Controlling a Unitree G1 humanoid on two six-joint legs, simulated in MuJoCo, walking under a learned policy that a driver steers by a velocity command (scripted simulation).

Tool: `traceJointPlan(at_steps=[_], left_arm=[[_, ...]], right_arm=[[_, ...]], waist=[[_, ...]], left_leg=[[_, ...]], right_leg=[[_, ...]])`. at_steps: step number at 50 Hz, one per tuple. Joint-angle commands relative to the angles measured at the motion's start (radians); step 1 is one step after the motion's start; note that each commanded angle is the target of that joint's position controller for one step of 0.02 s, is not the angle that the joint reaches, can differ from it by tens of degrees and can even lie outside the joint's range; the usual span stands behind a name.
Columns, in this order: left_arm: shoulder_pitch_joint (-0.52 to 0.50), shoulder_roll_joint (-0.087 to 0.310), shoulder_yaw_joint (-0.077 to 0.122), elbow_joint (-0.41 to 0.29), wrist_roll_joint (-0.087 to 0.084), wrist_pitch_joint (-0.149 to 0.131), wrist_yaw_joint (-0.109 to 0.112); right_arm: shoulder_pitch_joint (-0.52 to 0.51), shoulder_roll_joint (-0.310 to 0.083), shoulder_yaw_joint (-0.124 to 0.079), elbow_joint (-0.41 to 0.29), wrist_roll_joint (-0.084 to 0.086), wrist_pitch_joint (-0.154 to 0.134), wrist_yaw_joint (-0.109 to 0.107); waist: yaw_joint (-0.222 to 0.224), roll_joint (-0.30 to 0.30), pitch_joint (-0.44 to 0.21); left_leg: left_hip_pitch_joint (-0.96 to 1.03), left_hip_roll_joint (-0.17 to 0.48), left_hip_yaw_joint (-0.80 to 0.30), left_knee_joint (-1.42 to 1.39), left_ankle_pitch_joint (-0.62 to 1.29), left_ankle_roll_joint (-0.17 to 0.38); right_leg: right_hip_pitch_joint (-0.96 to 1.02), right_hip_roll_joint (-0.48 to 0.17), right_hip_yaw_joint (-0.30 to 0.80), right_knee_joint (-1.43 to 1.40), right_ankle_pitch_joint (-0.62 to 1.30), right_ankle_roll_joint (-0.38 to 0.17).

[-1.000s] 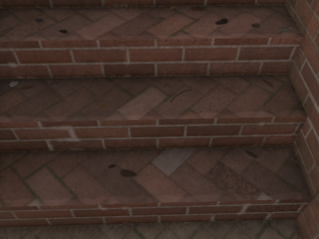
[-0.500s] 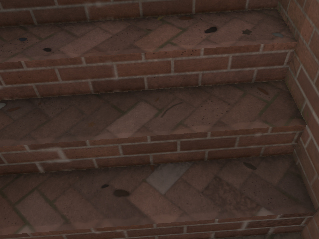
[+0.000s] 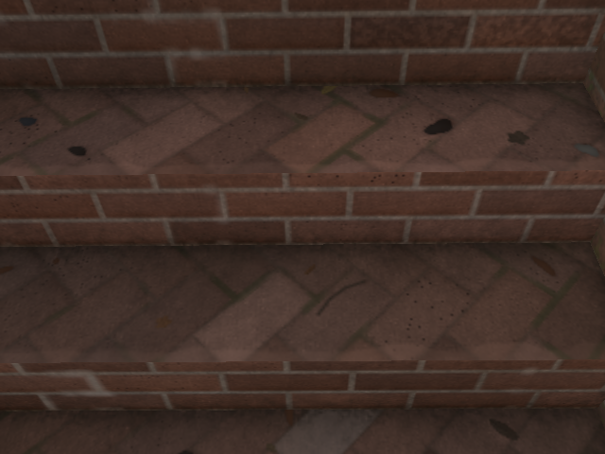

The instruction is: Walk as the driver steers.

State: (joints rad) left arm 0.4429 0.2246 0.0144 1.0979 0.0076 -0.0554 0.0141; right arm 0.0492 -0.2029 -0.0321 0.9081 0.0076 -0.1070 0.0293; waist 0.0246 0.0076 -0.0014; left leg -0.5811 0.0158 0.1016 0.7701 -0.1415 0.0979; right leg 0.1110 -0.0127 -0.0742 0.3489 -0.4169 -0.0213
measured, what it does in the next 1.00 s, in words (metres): climbs: left foot, then right foot 0.19 m higher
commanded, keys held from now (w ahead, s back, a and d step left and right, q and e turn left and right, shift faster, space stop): w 0.40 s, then w+q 0.60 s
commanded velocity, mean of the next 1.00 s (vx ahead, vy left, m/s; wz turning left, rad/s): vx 0.50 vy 0.00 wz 0.23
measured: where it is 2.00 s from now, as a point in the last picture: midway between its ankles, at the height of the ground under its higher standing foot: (269, 264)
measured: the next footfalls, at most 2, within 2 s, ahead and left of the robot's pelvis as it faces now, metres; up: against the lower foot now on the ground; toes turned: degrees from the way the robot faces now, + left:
left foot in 0.02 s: +0.15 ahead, +0.09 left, +0.00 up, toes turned +4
right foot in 0.48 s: +0.38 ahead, -0.08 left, +0.19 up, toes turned -6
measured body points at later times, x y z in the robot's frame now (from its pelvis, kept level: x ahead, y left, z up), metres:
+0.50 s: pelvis +0.23 +0.00 +0.05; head +0.28 +0.02 +0.50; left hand +0.48 +0.13 -0.04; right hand +0.13 -0.22 -0.09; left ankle +0.13 +0.09 -0.70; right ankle +0.34 -0.07 -0.54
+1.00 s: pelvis +0.49 +0.03 +0.24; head +0.51 +0.02 +0.69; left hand +0.32 +0.16 +0.10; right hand +0.80 -0.06 +0.19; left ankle +0.60 +0.14 -0.34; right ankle +0.35 -0.08 -0.51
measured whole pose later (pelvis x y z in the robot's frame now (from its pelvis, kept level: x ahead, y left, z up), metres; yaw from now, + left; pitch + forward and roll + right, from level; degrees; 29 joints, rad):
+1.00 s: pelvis +0.49 +0.03 +0.24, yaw +13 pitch +9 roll +6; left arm 0.58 0.09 -0.05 1.20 0.07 -0.12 -0.15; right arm -0.16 -0.13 0.08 0.67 -0.01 0.10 0.13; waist 0.01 -0.08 -0.16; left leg -1.11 -0.03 0.22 1.39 -0.30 0.23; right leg 0.02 -0.13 -0.28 0.09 -0.06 -0.06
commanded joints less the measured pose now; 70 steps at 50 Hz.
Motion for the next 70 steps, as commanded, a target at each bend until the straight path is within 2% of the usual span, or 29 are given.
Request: traceJointPlan(at_steps=[1,2,3,5,8,11,12,16,21,22,24,26,28,29,30,34,36,40,45,47,50,52,53,55,58,61,64,67,70], left_arm=[[-0.281,0.211,0.029,-0.136,-0.029,-0.019,0.008],[-0.322,0.051,-0.008,-0.176,0.013,-0.054,-0.007],[-0.057,-0.029,-0.023,-0.115,-0.036,-0.095,-0.017],[-0.076,0.075,0.009,-0.135,-0.06,-0.077,-0.022],[-0.192,-0.019,-0.015,-0.213,-0.047,-0.002,-0.016],[-0.286,-0.149,-0.075,-0.296,-0.048,0.013,-0.017],[-0.407,-0.129,-0.068,-0.397,0.038,0.038,0.007],[-0.593,-0.098,-0.084,-0.553,0.031,0.049,0.035],[-0.55,-0.131,-0.121,-0.563,0.006,0.064,0.014],[-0.443,-0.117,-0.103,-0.524,-0.028,0.05,0.02],[-0.041,-0.004,-0.043,-0.409,0.023,0.024,0.012],[0.016,0.198,0.044,-0.309,0.053,0.079,0.048],[-0.254,0.091,0.034,-0.269,0.017,0.064,0.027],[-0.252,-0.011,0.01,-0.191,0.029,0.041,0.02],[-0.181,-0.075,-0.031,-0.172,0.052,0.012,-0.058],[-0.234,-0.131,-0.031,-0.078,0.066,-0.048,-0.094],[-0.152,-0.065,-0.027,-0.064,0.103,-0.04,-0.086],[0.127,-0.094,-0.072,0.055,0.16,-0.029,-0.081],[0.193,-0.018,-0.075,0.096,0.133,-0.043,-0.155],[0.12,0.16,-0.037,0.064,0.064,-0.082,-0.164],[0.098,0.279,0.022,0.051,0.031,-0.078,-0.161],[0.16,0.121,0.003,0.0,0.183,-0.04,-0.211],[0.114,0.125,0.048,0.018,0.099,-0.014,-0.239],[-0.016,-0.023,0.017,-0.045,0.061,-0.02,-0.184],[-0.137,-0.091,-0.022,-0.194,0.044,-0.015,-0.102],[-0.216,-0.053,-0.031,-0.296,0.0,-0.009,-0.078],[-0.332,0.025,-0.027,-0.395,-0.008,-0.012,-0.06],[-0.456,0.011,-0.037,-0.485,-0.021,0.029,-0.054],[-0.454,0.061,-0.018,-0.538,-0.004,0.079,-0.068]], right_arm=[[0.516,-0.18,-0.075,0.113,-0.005,-0.004,-0.005],[0.528,-0.245,-0.072,0.162,-0.028,0.018,-0.023],[0.481,-0.183,-0.03,0.133,-0.065,0.018,-0.025],[0.386,-0.124,-0.026,0.143,-0.03,0.038,-0.017],[0.269,-0.014,0.024,0.153,-0.036,0.057,0.005],[0.425,-0.018,0.043,0.22,-0.053,0.062,-0.007],[0.4,-0.082,0.029,0.208,-0.037,0.019,-0.003],[0.43,-0.068,0.052,0.237,-0.011,-0.017,-0.022],[0.474,-0.03,0.052,0.223,0.037,0.034,-0.091],[0.527,-0.093,0.044,0.201,0.015,0.032,-0.09],[0.42,-0.238,-0.019,0.165,0.023,-0.005,-0.062],[0.263,-0.11,-0.035,0.038,-0.009,-0.023,0.028],[0.181,0.039,-0.01,-0.102,-0.096,0.015,0.014],[0.117,0.082,0.005,-0.158,-0.088,0.032,-0.015],[0.124,0.001,0.004,-0.08,0.009,0.061,0.033],[0.251,0.044,0.003,-0.066,-0.016,0.053,0.075],[0.103,0.038,0.013,-0.093,0.005,0.065,0.088],[-0.11,0.081,0.075,-0.181,-0.006,0.075,0.066],[-0.528,-0.033,0.078,-0.389,-0.012,0.182,0.057],[-0.365,0.007,0.081,-0.368,-0.007,0.218,0.109],[-0.065,-0.051,0.072,-0.27,-0.03,0.199,0.091],[0.43,-0.187,0.023,-0.045,-0.016,0.224,0.029],[0.514,-0.267,-0.014,-0.014,-0.06,0.212,0.047],[0.4,-0.169,-0.025,0.078,-0.079,0.128,0.045],[0.239,0.028,0.053,0.16,-0.107,0.068,0.076],[0.249,-0.016,0.048,0.115,-0.093,0.023,0.053],[0.36,-0.102,0.049,0.089,-0.153,0.015,0.033],[0.373,-0.187,0.019,0.035,-0.101,0.03,0.056],[0.336,-0.307,-0.03,-0.08,-0.02,-0.029,0.08]], waist=[[-0.357,-0.113,-0.157],[-0.257,0.309,-0.102],[-0.128,0.272,-0.256],[-0.056,0.05,-0.107],[0.014,-0.001,0.075],[-0.02,0.089,0.091],[0.014,0.044,0.118],[0.001,0.028,0.12],[-0.026,0.032,-0.094],[0.018,0.164,-0.236],[0.216,0.225,-0.492],[0.202,-0.283,-0.427],[0.002,-0.047,-0.129],[-0.036,0.043,0.064],[0.064,0.089,0.179],[-0.128,0.019,-0.001],[-0.088,-0.122,-0.031],[-0.027,-0.05,-0.045],[0.0,-0.117,-0.033],[-0.157,-0.228,-0.13],[-0.249,-0.283,-0.2],[-0.263,0.023,-0.605],[-0.265,0.133,-0.483],[-0.163,0.042,-0.107],[0.043,-0.032,-0.102],[0.075,0.099,-0.093],[0.037,-0.023,-0.115],[0.03,0.091,-0.112],[0.082,0.174,-0.223]], left_leg=[[0.692,0.0,-0.055,-0.386,0.313,0.046],[0.825,0.227,-0.346,-0.359,0.842,0.055],[0.869,0.385,-0.611,-0.342,1.175,0.194],[0.694,0.355,-0.508,-0.48,0.308,0.277],[0.297,0.256,-0.407,-0.582,-0.328,0.149],[0.279,0.268,-0.344,-0.583,-0.119,0.136],[0.225,0.224,-0.265,-0.602,-0.247,0.103],[0.253,0.159,-0.206,-0.673,-0.315,0.065],[0.415,0.116,-0.039,-0.737,0.905,0.121],[0.494,0.162,-0.061,-0.553,1.556,0.144],[0.648,0.264,-0.078,-0.07,1.823,0.144],[0.042,-0.097,-0.139,0.666,0.205,0.05],[-0.265,-0.043,-0.257,1.29,0.101,0.031],[-0.396,-0.035,-0.243,1.324,0.066,0.045],[-0.475,-0.11,-0.467,1.432,0.108,0.162],[-0.607,-0.071,-0.347,1.244,0.162,0.263],[-0.69,-0.063,-0.193,1.552,0.032,0.232],[-1.076,-0.005,-0.187,1.524,0.014,0.27],[-0.643,0.068,0.082,0.918,-0.14,0.217],[-0.367,-0.034,0.164,0.812,-0.148,0.151],[-0.264,-0.182,0.187,0.253,-0.191,0.097],[0.633,-0.05,-0.437,0.036,0.332,0.278],[0.532,0.115,-0.885,-0.349,0.021,0.345],[0.333,0.133,-0.794,-0.333,-0.324,0.207],[0.197,0.091,-0.518,-0.293,0.146,0.126],[0.139,0.02,-0.269,-0.339,0.33,0.041],[-0.032,-0.025,-0.297,-0.385,0.133,0.05],[-0.08,0.057,-0.406,-0.516,0.415,0.138],[0.075,0.144,-0.432,-0.478,1.52,0.203]], right_leg=[[-0.346,-0.097,0.052,0.645,1.141,-0.065],[-0.722,0.073,0.019,1.209,-0.009,-0.012],[-0.785,0.143,0.352,1.394,-0.063,-0.053],[-0.953,0.053,0.18,1.522,-0.037,-0.046],[-1.085,-0.049,0.143,1.628,0.038,-0.058],[-1.362,-0.001,0.13,2.034,0.02,-0.061],[-1.367,0.004,0.061,1.945,-0.022,-0.075],[-1.435,-0.04,-0.022,1.711,0.008,-0.06],[-0.847,0.018,-0.206,1.013,-0.059,-0.081],[-0.624,0.115,-0.19,0.953,-0.148,-0.093],[-0.39,0.076,0.022,0.787,-0.128,-0.167],[-0.206,-0.289,1.059,-0.108,-0.471,-0.299],[-0.513,-0.339,0.941,-0.069,-0.649,-0.242],[-0.637,-0.315,0.714,0.021,-0.517,-0.19],[-0.666,-0.302,0.527,0.027,-0.074,-0.236],[-0.513,-0.167,0.078,-0.015,0.226,-0.145],[-0.504,-0.186,0.032,-0.098,0.216,-0.187],[-0.207,-0.207,-0.004,-0.12,0.173,-0.14],[-0.444,-0.266,-0.114,-0.394,0.73,-0.165],[-0.341,-0.325,-0.164,-0.236,1.87,-0.217],[0.118,-0.342,-0.114,0.047,2.403,-0.223],[-0.506,-0.22,0.038,0.659,1.613,-0.181],[-0.772,0.06,0.169,1.219,0.597,-0.118],[-1.239,0.078,0.376,1.743,0.589,-0.148],[-1.361,0.063,0.336,1.824,0.512,-0.196],[-1.428,0.031,0.142,1.937,0.187,-0.134],[-1.301,0.004,0.075,1.77,0.322,-0.065],[-1.129,0.013,-0.014,1.495,0.15,-0.013],[-0.742,0.13,-0.155,1.045,0.045,0.022]])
